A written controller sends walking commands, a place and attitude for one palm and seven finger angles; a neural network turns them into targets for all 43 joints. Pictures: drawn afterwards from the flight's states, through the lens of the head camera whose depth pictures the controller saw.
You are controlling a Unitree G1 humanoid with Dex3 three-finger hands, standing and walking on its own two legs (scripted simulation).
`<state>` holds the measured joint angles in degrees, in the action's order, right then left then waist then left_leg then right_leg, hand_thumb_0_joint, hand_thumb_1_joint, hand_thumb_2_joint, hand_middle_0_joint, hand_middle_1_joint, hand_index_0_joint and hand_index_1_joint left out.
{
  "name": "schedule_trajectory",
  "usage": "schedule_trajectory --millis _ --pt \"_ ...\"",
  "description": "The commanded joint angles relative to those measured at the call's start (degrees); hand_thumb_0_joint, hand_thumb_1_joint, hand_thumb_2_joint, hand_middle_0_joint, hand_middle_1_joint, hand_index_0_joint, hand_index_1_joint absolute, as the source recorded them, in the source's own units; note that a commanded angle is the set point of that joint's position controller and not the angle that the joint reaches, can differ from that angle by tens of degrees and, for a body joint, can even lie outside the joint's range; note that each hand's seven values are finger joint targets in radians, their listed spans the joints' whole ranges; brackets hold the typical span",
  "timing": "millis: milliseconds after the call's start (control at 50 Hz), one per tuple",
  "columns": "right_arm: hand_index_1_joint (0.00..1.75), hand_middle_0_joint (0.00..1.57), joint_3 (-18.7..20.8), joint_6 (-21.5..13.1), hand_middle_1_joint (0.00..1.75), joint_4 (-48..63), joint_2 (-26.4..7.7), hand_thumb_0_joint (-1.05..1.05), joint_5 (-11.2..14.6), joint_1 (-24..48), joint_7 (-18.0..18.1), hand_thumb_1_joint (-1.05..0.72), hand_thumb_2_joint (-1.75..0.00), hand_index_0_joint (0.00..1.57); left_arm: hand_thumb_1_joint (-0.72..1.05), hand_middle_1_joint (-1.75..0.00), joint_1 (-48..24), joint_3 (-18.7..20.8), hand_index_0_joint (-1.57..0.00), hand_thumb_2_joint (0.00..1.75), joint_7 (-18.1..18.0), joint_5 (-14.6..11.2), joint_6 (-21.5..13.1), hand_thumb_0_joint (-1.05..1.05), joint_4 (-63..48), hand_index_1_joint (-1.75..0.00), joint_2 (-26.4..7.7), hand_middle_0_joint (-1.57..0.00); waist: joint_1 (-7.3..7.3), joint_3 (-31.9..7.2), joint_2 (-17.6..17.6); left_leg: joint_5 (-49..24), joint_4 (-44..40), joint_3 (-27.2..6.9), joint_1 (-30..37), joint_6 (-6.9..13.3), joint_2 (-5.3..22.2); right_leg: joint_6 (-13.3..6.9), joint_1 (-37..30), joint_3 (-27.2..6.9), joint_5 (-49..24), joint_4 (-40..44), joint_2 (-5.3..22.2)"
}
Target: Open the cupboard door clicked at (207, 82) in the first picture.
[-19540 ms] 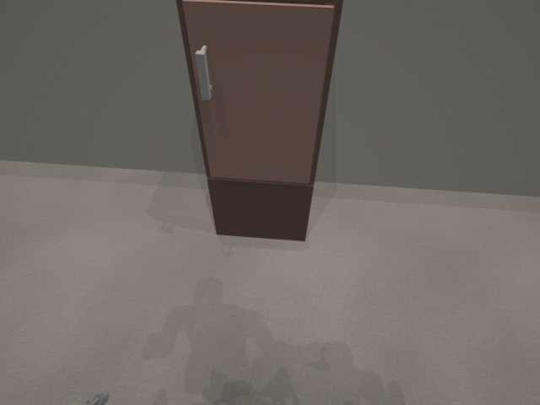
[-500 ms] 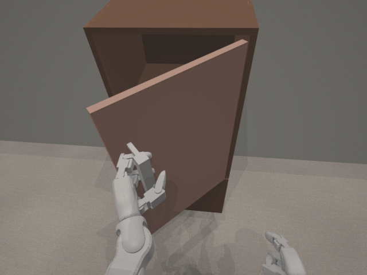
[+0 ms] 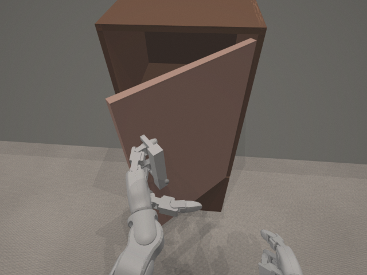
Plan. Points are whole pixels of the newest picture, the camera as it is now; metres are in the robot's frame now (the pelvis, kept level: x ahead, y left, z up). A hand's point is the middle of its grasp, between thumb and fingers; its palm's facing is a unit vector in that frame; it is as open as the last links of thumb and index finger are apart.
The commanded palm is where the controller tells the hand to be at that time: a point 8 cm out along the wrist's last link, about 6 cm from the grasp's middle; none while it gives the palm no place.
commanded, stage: open thumb and fingers to let go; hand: left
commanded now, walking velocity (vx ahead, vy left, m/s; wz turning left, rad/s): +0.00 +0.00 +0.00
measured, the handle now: (153, 162) +0.34 +0.09 +0.08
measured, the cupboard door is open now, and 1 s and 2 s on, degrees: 44 47 47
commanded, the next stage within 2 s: slide the hand sideways off the handle in 0.06 s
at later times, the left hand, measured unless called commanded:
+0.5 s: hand (168, 198) +0.25 +0.05 +0.09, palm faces -0.13 -0.99 +0.04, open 16.4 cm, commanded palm +0.23 +0.10 +0.08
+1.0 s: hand (148, 216) +0.22 +0.08 +0.08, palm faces -0.06 -1.00 -0.02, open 16.3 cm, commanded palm +0.19 +0.14 +0.08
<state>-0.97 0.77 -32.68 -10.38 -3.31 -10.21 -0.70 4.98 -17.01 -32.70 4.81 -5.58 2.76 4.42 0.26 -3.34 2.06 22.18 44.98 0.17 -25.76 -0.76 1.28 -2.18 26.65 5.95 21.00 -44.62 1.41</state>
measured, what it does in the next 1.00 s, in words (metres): stands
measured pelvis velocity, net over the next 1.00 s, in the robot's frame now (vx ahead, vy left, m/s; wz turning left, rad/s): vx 0.01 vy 0.00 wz -0.01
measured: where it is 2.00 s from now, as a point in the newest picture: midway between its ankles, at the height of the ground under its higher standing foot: outside the picture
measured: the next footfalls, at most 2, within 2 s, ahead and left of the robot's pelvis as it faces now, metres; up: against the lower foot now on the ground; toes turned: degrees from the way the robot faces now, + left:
none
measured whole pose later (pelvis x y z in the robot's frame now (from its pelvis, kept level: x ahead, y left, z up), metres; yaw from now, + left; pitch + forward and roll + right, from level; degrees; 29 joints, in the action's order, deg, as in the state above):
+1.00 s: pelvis +0.01 +0.00 -0.01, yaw -1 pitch +5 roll +0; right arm -2.3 -5.1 -25.0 -12.5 -0.7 -14.3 0.0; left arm 27.5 -11.3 -1.3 -2.2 -10.0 -17.5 -5.3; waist -0.9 -3.5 1.9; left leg 25.0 48.7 0.9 -28.6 -0.6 1.2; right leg -2.0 30.2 5.0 24.0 -49.2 1.6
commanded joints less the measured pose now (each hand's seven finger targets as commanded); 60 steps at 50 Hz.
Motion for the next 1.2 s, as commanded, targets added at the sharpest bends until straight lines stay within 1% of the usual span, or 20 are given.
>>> schedule_trajectory --millis 0,140,160,180,220,280,320,360,440,520,620,700,760,820,840,900,940,1020,1060,1180 --pt "0.30 0.20 1.62 -2.69 0.30 9.76 -4.56 0.00 0.50 7.61 0.10 -0.90 -0.90 0.20 -0.50 -0.35 -13.16 -1.11 -0.16 0.30 -1.26 0.84 -2.39 0.00 -13.42 -0.35 9.78 -0.16 -0.75 -10.47 -4.39 -8.28 -6.16 -0.82 3.15 1.20 -1.46 0.02 -4.19 -2.09 -5.15 8.70 -0.73" --pt "0.30 0.20 1.20 -1.56 0.30 8.84 -4.46 0.00 0.49 9.66 -0.03 -0.90 -0.90 0.20 -0.50 -0.30 -17.56 -0.01 -0.15 0.30 -3.02 0.85 -0.29 0.00 -10.13 -0.30 10.09 -0.15 -1.32 -9.71 -4.13 -6.02 -6.69 -1.31 2.55 1.03 -1.54 -0.28 -3.08 -1.73 -1.78 8.60 -0.98" --pt "0.30 0.20 1.28 -1.42 0.30 7.22 -6.74 0.00 0.56 3.42 -0.48 -0.90 -0.90 0.20 -0.50 -0.30 -17.28 -13.27 -0.15 0.30 10.08 6.61 -2.88 0.00 -10.79 -0.30 4.87 -0.15 4.43 -5.83 -6.85 -8.46 -6.20 -1.47 4.68 2.20 -1.31 -0.25 -0.54 -3.86 -7.88 7.97 -0.69" --pt "0.30 0.20 1.54 -1.92 0.30 9.66 -6.32 0.00 1.25 2.80 0.06 -0.90 -0.90 0.20 -0.50 -0.30 -20.15 -9.14 -0.15 0.30 16.97 4.38 -5.83 0.00 -14.18 -0.30 1.08 -0.15 2.95 -10.29 -4.75 -9.19 -5.71 -1.25 4.21 2.53 -1.52 -0.38 -2.01 -3.39 -10.52 6.39 -0.55" --pt "0.30 0.20 1.39 -2.75 0.30 10.77 -6.25 0.00 1.65 2.52 1.10 -0.90 -0.90 0.20 -0.50 -0.30 -19.70 -8.06 -0.15 0.30 24.60 2.31 -8.81 0.00 -16.07 -0.30 -1.75 -0.15 1.91 -14.35 -3.21 -10.49 -5.11 -1.13 5.08 2.86 -1.82 -0.43 -4.18 -3.80 -13.41 5.15 -0.39" --pt "0.30 0.20 0.52 -4.85 0.30 12.53 -6.23 0.00 3.23 3.00 1.84 -0.90 -0.90 0.20 -0.50 -0.30 -17.12 -6.48 -0.15 0.30 32.43 -4.62 -9.18 0.00 -15.40 -0.30 -0.58 -0.15 2.01 -11.22 -4.19 -5.13 -6.16 -1.72 3.74 2.46 -1.64 -0.07 -2.78 -3.13 -6.97 6.29 -0.79" --pt "0.30 0.20 0.09 -6.37 0.30 13.30 -6.26 0.00 3.98 4.11 2.12 -0.90 -0.90 0.20 -0.50 -0.30 -15.87 -4.64 -0.15 0.30 32.30 -8.34 -8.08 0.00 -15.03 -0.30 1.06 -0.15 1.51 -8.33 -4.93 -0.61 -7.29 -2.40 2.42 1.99 -1.62 0.19 -1.37 -2.39 -0.87 7.30 -1.09" --pt "0.30 0.20 0.03 -7.41 0.30 13.52 -6.30 0.00 4.22 4.80 1.93 -0.90 -0.90 0.20 -0.50 -0.30 -12.49 -2.22 -0.15 0.30 30.09 -9.92 -6.99 0.00 -14.45 -0.30 1.33 -0.15 0.38 -6.67 -6.26 1.73 -8.57 -2.87 1.60 1.57 -1.43 0.43 -0.90 -1.86 1.93 7.59 -1.16" --pt "0.30 0.20 0.50 -7.99 0.30 14.01 -6.50 0.00 3.52 3.78 0.89 -0.90 -0.90 0.20 -0.50 -0.30 -7.04 0.68 -0.15 0.30 25.36 -6.67 -6.39 0.00 -17.73 -0.30 -2.09 -0.15 -1.43 -8.57 -6.27 -0.92 -8.64 -2.19 1.43 1.55 -1.36 0.35 -2.29 -2.21 0.05 6.78 -0.90" --pt "0.30 0.20 0.47 -7.42 0.30 14.50 -6.50 0.00 2.90 2.94 0.39 -0.90 -0.90 0.20 -0.50 -0.30 -3.94 1.79 -0.15 0.30 24.48 -3.44 -6.71 0.00 -19.57 -0.30 -5.07 -0.15 -1.15 -7.27 -6.80 -1.62 -7.53 -1.03 0.37 1.84 -1.37 0.37 -1.80 -3.23 -0.40 6.92 -0.64" --pt "0.30 0.20 0.09 -7.10 0.30 15.38 -6.34 0.00 3.02 3.41 0.97 -0.90 -0.90 0.20 -0.50 -0.30 -1.27 3.52 -0.15 0.30 26.00 -4.77 -6.21 0.00 -22.23 -0.30 -6.43 -0.15 -1.50 -6.12 -4.05 -0.08 -7.51 -0.38 -0.11 1.79 -1.68 0.28 -2.23 -3.85 1.38 7.89 -0.69" --pt "0.30 0.20 0.21 -7.70 0.30 16.14 -6.33 0.00 3.07 2.74 1.30 -0.90 -0.90 0.20 -0.50 -0.30 4.34 4.94 -0.15 0.30 27.46 -6.86 -6.14 0.00 -26.52 -0.30 -7.00 -0.15 -1.79 -8.22 -4.82 -3.53 -6.53 -0.10 0.56 1.82 -1.72 0.52 -4.02 -3.87 -3.22 7.39 -0.84" --pt "0.30 0.20 0.35 -8.29 0.30 16.15 -6.62 0.00 3.09 1.78 1.29 -0.90 -0.90 0.20 -0.50 -0.30 8.31 5.05 -0.15 0.30 28.44 -7.13 -6.85 0.00 -28.19 -0.30 -7.39 -0.15 -0.95 -7.62 -5.58 -5.49 -5.58 -0.33 0.07 1.85 -1.63 0.77 -3.53 -3.56 -6.38 6.36 -0.95" --pt "0.30 0.20 0.58 -8.80 0.30 16.70 -6.68 0.00 2.92 0.72 1.06 -0.90 -0.90 0.20 -0.50 -0.30 13.29 5.31 -0.15 0.30 29.26 -6.91 -7.56 0.00 -30.37 -0.30 -7.98 -0.15 -1.23 -7.96 -4.92 -7.45 -4.54 -0.25 -0.30 1.86 -1.75 0.74 -3.58 -3.39 -9.51 4.96 -0.98" --pt "0.30 0.20 0.67 -8.78 0.30 16.71 -6.97 0.00 3.00 0.41 1.04 -0.90 -0.90 0.20 -0.50 -0.30 15.22 6.21 -0.15 0.30 29.55 -6.72 -7.56 0.00 -29.86 -0.30 -9.14 -0.15 -1.22 -7.64 -6.15 -7.91 -4.23 -0.42 -1.14 1.92 -1.76 0.73 -3.81 -3.58 -10.18 4.83 -1.01" --pt "0.30 0.20 0.87 -9.19 0.30 17.42 -6.96 0.00 2.87 -0.08 1.08 -0.90 -0.90 0.20 -0.50 -0.30 16.79 6.39 -0.15 0.30 30.79 -6.77 -8.40 0.00 -33.62 -0.30 -9.94 -0.15 -1.01 -8.67 -4.35 -8.63 -3.08 -0.28 -1.24 1.97 -1.90 0.87 -3.32 -3.73 -11.69 3.62 -0.85" --pt "0.30 0.20 1.19 -9.42 0.30 17.54 -7.13 0.00 2.99 -0.60 1.26 -0.90 -0.90 0.20 -0.50 -0.30 20.81 9.24 -0.15 0.30 31.70 -7.32 -8.93 0.00 -34.19 -0.30 -12.44 -0.15 -1.47 -9.54 -5.16 -9.69 -1.94 -0.12 -2.17 2.09 -2.04 0.91 -4.35 -4.50 -13.19 3.41 -0.85" --pt "0.30 0.20 1.16 -9.93 0.30 17.73 -7.22 0.00 3.27 -1.03 1.84 -0.90 -0.90 0.20 -0.50 -0.30 22.73 11.63 -0.15 0.30 34.55 -9.62 -9.96 0.00 -35.43 -0.30 -13.68 -0.15 -0.68 -7.63 -6.17 -8.02 -0.32 -0.05 -4.63 2.00 -2.27 1.49 -3.25 -5.62 -12.07 3.81 -0.62" --pt "0.30 0.20 1.20 -10.32 0.30 17.75 -7.37 0.00 3.50 -0.93 2.09 -0.90 -0.90 0.20 -0.50 -0.30 23.50 12.63 -0.15 0.30 35.70 -10.61 -10.45 0.00 -35.75 -0.30 -14.23 -0.15 -0.61 -7.23 -3.86 -7.73 0.49 -0.01 -5.16 1.89 -2.40 1.42 -2.55 -6.20 -11.03 3.77 -0.51" --pt "0.30 0.20 1.88 -11.25 0.30 17.75 -7.51 0.00 3.98 -1.56 2.67 -0.90 -0.90 0.20 -0.50 -0.30 30.20 16.93 -0.15 0.30 39.17 -13.84 -11.33 0.00 -35.92 -0.30 -15.92 -0.15 -1.33 -9.63 -5.66 -9.43 2.24 -0.22 -6.80 1.61 -2.45 2.08 -4.05 -6.61 -15.37 2.35 -0.22"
